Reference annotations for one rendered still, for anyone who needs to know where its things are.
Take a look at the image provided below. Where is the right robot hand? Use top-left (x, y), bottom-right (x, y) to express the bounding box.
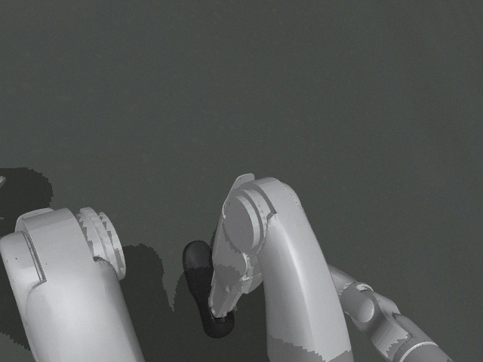
top-left (328, 264), bottom-right (358, 300)

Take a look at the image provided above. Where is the right robot foot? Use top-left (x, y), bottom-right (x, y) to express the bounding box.
top-left (183, 241), bottom-right (234, 339)

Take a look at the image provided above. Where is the right robot arm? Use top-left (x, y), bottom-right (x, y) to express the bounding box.
top-left (340, 282), bottom-right (454, 362)

